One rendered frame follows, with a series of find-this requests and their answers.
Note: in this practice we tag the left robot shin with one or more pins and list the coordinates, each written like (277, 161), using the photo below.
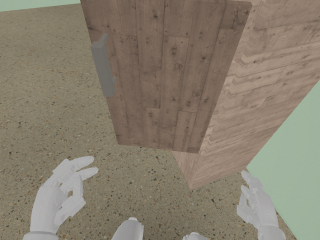
(133, 218)

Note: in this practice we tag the robot right hand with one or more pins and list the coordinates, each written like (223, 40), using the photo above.
(261, 211)

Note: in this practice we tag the robot left hand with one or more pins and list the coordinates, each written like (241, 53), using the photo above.
(46, 216)

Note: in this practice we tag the handle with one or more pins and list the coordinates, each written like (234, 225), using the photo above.
(101, 61)

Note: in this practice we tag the cupboard door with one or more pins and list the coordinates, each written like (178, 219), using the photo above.
(170, 59)

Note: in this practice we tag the robot right forearm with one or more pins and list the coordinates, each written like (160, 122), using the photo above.
(269, 232)

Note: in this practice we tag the left robot thigh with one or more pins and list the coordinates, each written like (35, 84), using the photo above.
(129, 230)

